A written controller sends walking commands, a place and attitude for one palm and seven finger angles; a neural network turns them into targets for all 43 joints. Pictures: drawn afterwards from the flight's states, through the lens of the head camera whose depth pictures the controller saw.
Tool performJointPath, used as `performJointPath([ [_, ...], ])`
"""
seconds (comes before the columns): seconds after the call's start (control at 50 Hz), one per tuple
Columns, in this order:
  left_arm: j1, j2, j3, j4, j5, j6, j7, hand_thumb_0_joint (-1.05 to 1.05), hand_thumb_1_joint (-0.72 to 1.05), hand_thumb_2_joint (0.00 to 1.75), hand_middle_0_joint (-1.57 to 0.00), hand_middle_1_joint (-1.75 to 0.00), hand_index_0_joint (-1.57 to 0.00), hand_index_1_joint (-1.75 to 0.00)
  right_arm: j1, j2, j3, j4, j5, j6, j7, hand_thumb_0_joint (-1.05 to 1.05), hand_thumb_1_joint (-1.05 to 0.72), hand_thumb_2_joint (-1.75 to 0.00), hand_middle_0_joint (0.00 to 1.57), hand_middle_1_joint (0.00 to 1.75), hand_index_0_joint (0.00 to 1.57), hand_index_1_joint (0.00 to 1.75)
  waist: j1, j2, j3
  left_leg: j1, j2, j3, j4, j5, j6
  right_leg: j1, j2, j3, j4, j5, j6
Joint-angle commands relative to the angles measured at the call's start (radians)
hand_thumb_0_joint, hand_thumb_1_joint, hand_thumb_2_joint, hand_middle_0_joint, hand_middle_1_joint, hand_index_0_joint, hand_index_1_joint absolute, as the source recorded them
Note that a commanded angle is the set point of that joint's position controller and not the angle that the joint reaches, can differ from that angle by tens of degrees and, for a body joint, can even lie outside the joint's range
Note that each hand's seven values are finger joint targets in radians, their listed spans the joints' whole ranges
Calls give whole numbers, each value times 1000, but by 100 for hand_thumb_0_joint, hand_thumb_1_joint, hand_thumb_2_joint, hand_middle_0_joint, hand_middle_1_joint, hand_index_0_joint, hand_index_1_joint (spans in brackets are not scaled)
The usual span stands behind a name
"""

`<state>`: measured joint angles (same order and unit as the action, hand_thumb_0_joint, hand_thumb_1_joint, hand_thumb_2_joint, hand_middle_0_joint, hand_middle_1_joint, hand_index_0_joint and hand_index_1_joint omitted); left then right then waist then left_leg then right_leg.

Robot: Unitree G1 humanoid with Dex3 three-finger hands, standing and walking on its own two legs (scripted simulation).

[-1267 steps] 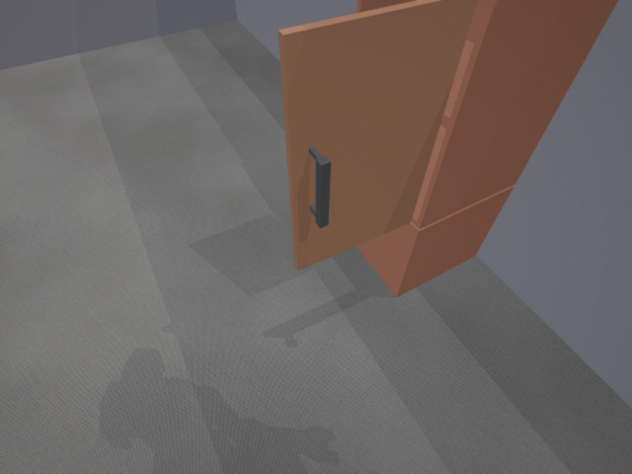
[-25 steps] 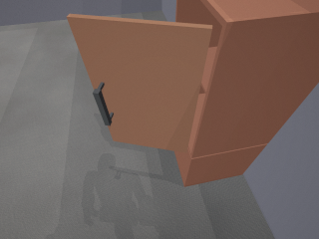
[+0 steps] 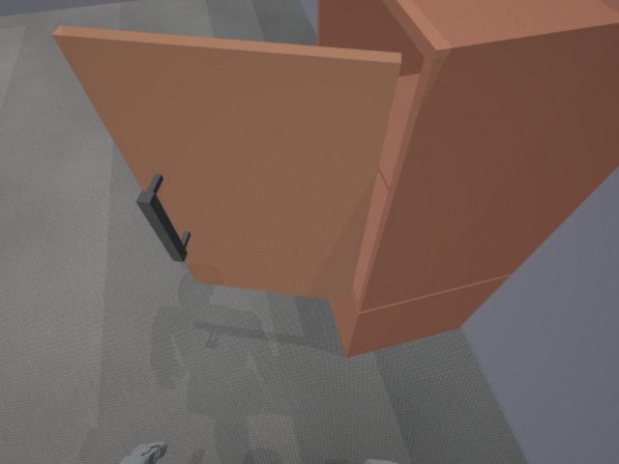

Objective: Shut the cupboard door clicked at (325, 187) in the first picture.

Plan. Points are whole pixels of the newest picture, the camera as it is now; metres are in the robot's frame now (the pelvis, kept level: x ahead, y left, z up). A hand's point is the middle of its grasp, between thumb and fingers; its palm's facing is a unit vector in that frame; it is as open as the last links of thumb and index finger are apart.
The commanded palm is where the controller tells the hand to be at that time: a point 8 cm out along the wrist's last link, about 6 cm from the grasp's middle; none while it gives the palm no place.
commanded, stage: come to a stop and stand still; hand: left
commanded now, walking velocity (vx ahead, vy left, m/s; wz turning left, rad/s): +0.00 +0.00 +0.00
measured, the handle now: (169, 220) +0.46 +0.26 -0.04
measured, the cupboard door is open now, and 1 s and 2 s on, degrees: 67 67 67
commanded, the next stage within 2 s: look again from close up in 0.64 s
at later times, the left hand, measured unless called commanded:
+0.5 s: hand out of the picture +0.01 +0.19 -0.17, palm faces +0.00 -0.98 -0.22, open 7.3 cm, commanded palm none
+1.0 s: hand out of the picture +0.03 +0.20 -0.16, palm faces -0.05 -0.97 -0.24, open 7.3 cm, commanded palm none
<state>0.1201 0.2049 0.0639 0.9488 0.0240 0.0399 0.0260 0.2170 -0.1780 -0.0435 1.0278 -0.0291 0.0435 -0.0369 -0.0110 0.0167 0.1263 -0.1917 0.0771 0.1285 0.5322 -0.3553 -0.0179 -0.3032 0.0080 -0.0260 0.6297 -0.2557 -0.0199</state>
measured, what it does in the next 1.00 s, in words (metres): stands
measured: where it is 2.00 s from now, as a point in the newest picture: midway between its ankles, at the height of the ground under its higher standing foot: outside the picture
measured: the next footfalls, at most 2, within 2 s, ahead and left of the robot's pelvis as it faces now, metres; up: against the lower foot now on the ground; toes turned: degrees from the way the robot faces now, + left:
right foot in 2.00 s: -0.02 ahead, -0.05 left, +0.00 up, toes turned -12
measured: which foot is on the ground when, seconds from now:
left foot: down 0.00-1.00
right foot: down 0.00-1.00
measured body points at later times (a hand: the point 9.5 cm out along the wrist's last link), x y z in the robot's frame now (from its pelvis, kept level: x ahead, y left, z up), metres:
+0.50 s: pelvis -0.01 +0.01 +0.00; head +0.00 +0.00 +0.45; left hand +0.01 +0.24 -0.15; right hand +0.06 -0.22 -0.15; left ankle -0.03 +0.12 -0.73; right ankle -0.02 -0.11 -0.73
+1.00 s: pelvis +0.00 +0.01 +0.01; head +0.03 +0.00 +0.45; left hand +0.04 +0.25 -0.14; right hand +0.00 -0.22 -0.16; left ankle -0.03 +0.12 -0.73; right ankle -0.02 -0.11 -0.73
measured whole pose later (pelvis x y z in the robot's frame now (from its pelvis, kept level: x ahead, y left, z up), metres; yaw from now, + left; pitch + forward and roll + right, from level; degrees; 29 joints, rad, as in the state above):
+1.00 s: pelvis +0.00 +0.01 +0.01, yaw -2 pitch +0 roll +1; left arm 0.23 0.19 -0.02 1.09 0.01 -0.01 0.03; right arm 0.26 -0.20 0.02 1.10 -0.01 -0.02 -0.02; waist 0.00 0.01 0.05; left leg -0.14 -0.02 0.07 0.43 -0.29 0.02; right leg -0.20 -0.02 0.03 0.50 -0.29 0.01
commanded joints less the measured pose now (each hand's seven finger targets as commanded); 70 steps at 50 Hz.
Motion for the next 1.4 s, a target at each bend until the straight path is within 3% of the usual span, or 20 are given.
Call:
performJointPath([
  [0.0,197,178,26,19,7,-50,10,0,90,90,-20,-30,-20,-30,42,-90,-33,-83,31,-12,6,0,-90,-90,20,30,20,30,32,-201,-240,-148,-69,-41,303,-194,-13,307,-351,263,-202,1012,-174],
  [0.02,194,171,20,19,3,-46,14,0,90,90,-20,-30,-20,-30,11,-70,-27,-83,31,4,0,0,-90,-90,20,30,20,30,46,-212,-253,-149,-56,-128,399,-298,-2,261,-361,298,-213,952,-218],
  [0.08,113,132,6,12,6,-43,23,0,90,90,-20,-30,-20,-30,3,-68,-14,-68,30,0,0,0,-90,-90,20,30,20,30,10,-175,-170,-188,-47,-153,402,-224,-3,227,-291,238,-200,879,-219],
  [0.12,102,135,5,16,6,-46,23,0,90,90,-20,-30,-20,-30,24,-58,-4,-51,31,-6,5,0,-90,-90,20,30,20,30,-5,-155,-171,-138,-49,-128,243,-155,-9,229,-254,185,-198,807,-187],
  [0.18,106,113,-2,42,-12,-48,20,0,90,90,-20,-30,-20,-30,69,-53,5,-14,27,-21,8,0,-90,-90,20,30,20,30,-24,-128,-170,45,-42,-122,-113,169,-2,158,-185,152,-165,562,-100],
  [0.2,119,83,-9,47,-18,-48,17,0,90,90,-20,-30,-20,-30,65,-86,5,-8,21,-34,6,0,-90,-90,20,30,20,30,-12,-52,-179,114,21,-177,-150,373,20,108,-131,123,-162,421,-47],
  [0.22,143,60,-17,52,-19,-45,16,0,90,90,-20,-30,-20,-30,33,-114,6,-12,14,-40,3,0,-90,-90,20,30,20,30,12,20,-168,92,89,-224,-140,459,53,110,-88,97,-198,268,-11],
  [0.24,151,46,-20,62,-9,-43,15,0,90,90,-20,-30,-20,-30,11,-117,6,-12,17,-37,3,0,-90,-90,20,30,20,30,18,-20,-138,50,103,-212,-139,382,55,122,-72,91,-243,163,-5],
  [0.26,283,81,-18,90,-5,-72,49,0,90,90,-20,-30,-20,-30,-85,-158,-16,-77,30,-44,13,0,-90,-90,20,30,20,30,73,-12,-158,-7,40,-95,91,195,14,145,-164,165,-253,457,34],
  [0.28,207,141,-26,47,-8,-81,45,0,90,90,-20,-30,-20,-30,-43,-69,1,-111,23,-39,18,0,-90,-90,20,30,20,30,3,-13,-148,-68,-35,-119,87,-11,11,124,-239,288,-253,459,-32],
  [0.3,164,141,-33,27,-7,-80,37,0,90,90,-20,-30,-20,-30,15,-52,3,-102,25,-38,17,0,-90,-90,20,30,20,30,-28,17,-128,-9,-31,-120,26,-10,12,21,-222,252,-274,186,-84],
  [0.32,139,125,-36,16,-5,-78,33,0,90,90,-20,-30,-20,-30,54,-59,6,-89,20,-45,20,0,-90,-90,20,30,20,30,-42,70,-94,15,-18,-136,-38,64,21,-33,-161,202,-236,82,-76],
  [0.34,132,116,-38,14,-5,-79,26,0,90,90,-20,-30,-20,-30,78,-74,9,-84,11,-62,23,0,-90,-90,20,30,20,30,-28,164,-95,11,17,-159,-78,228,38,-1,-106,135,-175,139,-61],
  [0.36,166,106,-40,21,-6,-77,23,0,90,90,-20,-30,-20,-30,71,-93,13,-88,11,-70,20,0,-90,-90,20,30,20,30,-4,170,-114,-20,46,-193,-87,336,55,54,-75,98,-146,136,-42],
  [0.38,188,92,-44,33,-7,-73,22,0,90,90,-20,-30,-20,-30,57,-98,17,-96,14,-72,16,0,-90,-90,20,30,20,30,8,108,-120,-28,54,-201,-96,356,67,83,-64,84,-145,119,-34],
  [0.42,198,75,-54,42,-8,-66,17,0,90,90,-20,-30,-20,-30,49,-110,21,-105,17,-74,12,0,-90,-90,20,30,20,30,12,12,-91,-35,46,-196,-118,283,68,79,-68,90,-164,97,-27],
  [0.6,182,98,-58,60,-8,-55,4,0,90,90,-20,-30,-20,-30,53,-135,33,-67,14,-74,16,0,-90,-90,20,30,20,30,17,-19,-30,-69,23,-202,-220,59,68,65,-76,114,-205,-5,-22],
  [0.84,160,121,-54,95,-13,-64,8,0,90,90,-20,-30,-20,-30,88,-130,40,12,17,-86,7,0,-90,-90,20,30,20,30,17,-26,-111,28,26,-162,-171,325,62,130,-102,108,-179,215,-23],
  [1.28,145,122,-52,111,-12,-69,10,0,90,90,-20,-30,-20,-30,50,-133,34,45,17,-79,1,0,-90,-90,20,30,20,30,13,-19,-113,74,29,-140,-163,356,44,140,-112,130,-203,334,-29],
  [1.38,161,134,-42,93,-11,-64,19,0,90,90,-20,-30,-20,-30,52,-124,27,23,17,-65,0,0,-90,-90,20,30,20,30,23,-27,-132,67,25,-114,-137,353,31,153,-153,187,-187,460,-54],
])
